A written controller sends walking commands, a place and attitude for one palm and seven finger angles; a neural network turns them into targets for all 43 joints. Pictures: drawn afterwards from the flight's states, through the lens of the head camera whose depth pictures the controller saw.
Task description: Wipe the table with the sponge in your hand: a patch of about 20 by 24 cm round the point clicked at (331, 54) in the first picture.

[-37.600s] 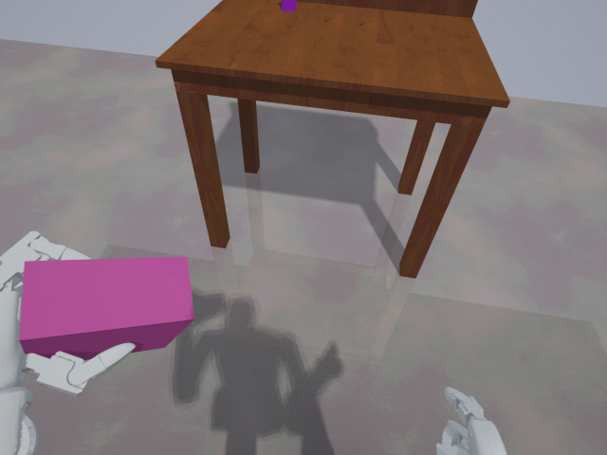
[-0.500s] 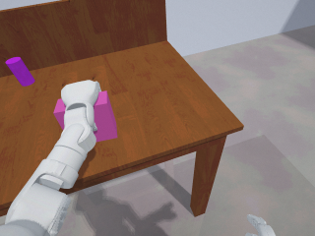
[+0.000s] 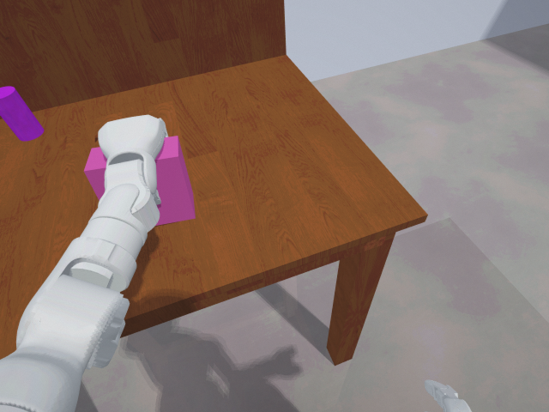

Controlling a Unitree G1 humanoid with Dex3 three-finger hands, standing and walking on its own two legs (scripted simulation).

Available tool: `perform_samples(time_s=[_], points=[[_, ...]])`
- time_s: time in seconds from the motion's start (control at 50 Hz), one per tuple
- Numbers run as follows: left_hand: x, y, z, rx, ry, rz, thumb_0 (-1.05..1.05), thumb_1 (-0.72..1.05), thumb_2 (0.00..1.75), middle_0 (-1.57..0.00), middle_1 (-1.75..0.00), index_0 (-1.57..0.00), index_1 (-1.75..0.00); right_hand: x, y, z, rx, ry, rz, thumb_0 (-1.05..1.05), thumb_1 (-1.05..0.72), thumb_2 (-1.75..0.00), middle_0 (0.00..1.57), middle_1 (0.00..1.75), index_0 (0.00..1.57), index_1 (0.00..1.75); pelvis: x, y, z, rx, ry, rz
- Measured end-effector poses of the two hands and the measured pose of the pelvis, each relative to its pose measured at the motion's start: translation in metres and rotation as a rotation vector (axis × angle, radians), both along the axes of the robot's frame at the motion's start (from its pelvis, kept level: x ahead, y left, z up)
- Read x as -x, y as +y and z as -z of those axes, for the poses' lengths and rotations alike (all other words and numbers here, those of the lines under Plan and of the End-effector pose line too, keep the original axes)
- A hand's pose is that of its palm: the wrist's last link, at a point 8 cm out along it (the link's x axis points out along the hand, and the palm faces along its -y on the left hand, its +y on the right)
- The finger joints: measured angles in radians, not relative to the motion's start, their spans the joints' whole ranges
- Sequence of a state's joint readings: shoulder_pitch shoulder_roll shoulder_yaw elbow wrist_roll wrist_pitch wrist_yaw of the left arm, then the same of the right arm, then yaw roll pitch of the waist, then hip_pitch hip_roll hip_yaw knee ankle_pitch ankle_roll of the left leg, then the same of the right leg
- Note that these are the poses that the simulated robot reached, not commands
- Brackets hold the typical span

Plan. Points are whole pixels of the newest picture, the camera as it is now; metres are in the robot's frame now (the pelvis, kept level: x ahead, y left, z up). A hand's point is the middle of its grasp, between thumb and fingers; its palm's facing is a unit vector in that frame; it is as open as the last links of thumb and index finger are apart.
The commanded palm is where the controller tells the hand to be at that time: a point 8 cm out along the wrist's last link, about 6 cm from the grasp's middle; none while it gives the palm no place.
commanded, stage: wipe forward along the third lane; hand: left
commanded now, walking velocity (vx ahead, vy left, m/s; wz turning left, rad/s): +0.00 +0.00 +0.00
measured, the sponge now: (150, 195) +0.43 +0.24 +0.08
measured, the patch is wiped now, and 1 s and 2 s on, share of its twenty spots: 0.95 0.95 0.95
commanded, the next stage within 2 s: wipe back along the third lane in 0.26 s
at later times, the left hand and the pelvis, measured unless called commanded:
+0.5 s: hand (143, 154) +0.47 +0.25 +0.14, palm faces -0.01 +0.02 -1.00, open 10.4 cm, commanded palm +0.43 +0.25 +0.16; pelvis +0.02 +0.01 +0.00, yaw -1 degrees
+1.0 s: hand (137, 170) +0.43 +0.24 +0.14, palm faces +0.12 -0.01 -0.99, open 10.4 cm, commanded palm +0.38 +0.23 +0.16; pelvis +0.05 +0.03 +0.00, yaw -1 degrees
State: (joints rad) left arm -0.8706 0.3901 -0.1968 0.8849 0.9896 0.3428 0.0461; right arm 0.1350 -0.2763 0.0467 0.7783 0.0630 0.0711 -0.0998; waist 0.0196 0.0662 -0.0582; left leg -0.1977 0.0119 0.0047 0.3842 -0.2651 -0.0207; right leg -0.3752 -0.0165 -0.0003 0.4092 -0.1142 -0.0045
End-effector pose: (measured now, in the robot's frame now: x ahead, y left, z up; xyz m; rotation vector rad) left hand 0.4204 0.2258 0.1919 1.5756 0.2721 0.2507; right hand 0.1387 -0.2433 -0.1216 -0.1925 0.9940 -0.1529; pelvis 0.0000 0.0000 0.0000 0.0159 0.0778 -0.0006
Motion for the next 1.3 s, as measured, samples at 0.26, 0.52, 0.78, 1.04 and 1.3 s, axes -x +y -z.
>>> perform_samples(time_s=[0.26, 0.52, 0.78, 1.04, 1.3], points=[[-0.023, 0.010, 0.001, 0.004, 0.008, -0.001, 0.02, -0.58, 1.07, -0.72, -1.28, -0.77, -1.26, 0.015, -0.007, 0.004, 0.018, 0.074, 0.042, 0.01, -0.90, -0.90, 0.20, 0.30, 0.21, 0.30, -0.013, 0.005, -0.001, 0.008, 0.028, 0.007], [-0.029, 0.016, 0.003, 0.003, -0.012, 0.005, 0.03, -0.58, 1.08, -0.72, -1.29, -0.76, -1.27, 0.022, -0.006, 0.006, 0.009, 0.099, 0.062, 0.01, -0.90, -0.90, 0.20, 0.30, 0.20, 0.30, -0.017, 0.008, -0.001, 0.011, 0.041, 0.019], [-0.009, 0.013, 0.004, -0.002, -0.106, -0.016, 0.02, -0.53, 1.05, -0.67, -1.31, -0.71, -1.30, -0.031, 0.012, -0.004, -0.032, 0.014, 0.013, 0.01, -0.90, -0.90, 0.20, 0.30, 0.20, 0.30, -0.031, 0.017, -0.002, 0.020, 0.007, 0.025], [0.019, 0.011, 0.003, 0.037, -0.137, -0.011, 0.01, -0.50, 1.03, -0.64, -1.32, -0.69, -1.32, -0.129, 0.054, -0.033, -0.080, -0.176, -0.129, 0.01, -0.90, -0.90, 0.19, 0.30, 0.20, 0.30, -0.052, 0.033, 0.000, 0.033, -0.026, 0.009], [0.031, 0.010, 0.005, 0.053, -0.162, 0.014, 0.01, -0.49, 1.03, -0.63, -1.33, -0.68, -1.33, -0.154, 0.096, -0.034, -0.141, -0.175, -0.219, 0.01, -0.90, -0.90, 0.20, 0.30, 0.19, 0.30, -0.063, 0.047, 0.002, 0.042, -0.032, -0.003]])
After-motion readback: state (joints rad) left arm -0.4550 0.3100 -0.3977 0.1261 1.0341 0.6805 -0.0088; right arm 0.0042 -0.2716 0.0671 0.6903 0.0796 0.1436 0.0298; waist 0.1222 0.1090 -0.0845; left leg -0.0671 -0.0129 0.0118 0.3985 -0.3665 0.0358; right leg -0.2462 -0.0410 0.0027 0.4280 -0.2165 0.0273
